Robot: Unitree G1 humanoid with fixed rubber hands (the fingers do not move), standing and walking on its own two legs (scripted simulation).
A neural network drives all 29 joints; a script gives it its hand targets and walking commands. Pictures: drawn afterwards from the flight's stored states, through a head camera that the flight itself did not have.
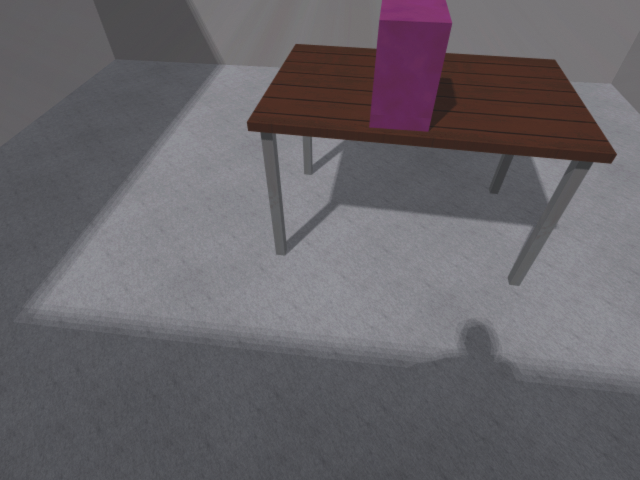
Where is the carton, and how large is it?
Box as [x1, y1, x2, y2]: [369, 0, 451, 131]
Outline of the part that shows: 382,0 379,19 369,127 427,131 451,26 451,20 445,0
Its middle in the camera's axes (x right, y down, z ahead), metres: +0.25 -0.53 +1.14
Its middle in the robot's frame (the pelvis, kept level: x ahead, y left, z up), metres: +1.22 -0.25 +0.02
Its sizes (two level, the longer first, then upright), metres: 0.212 0.181 0.299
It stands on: a table, 0.65 m high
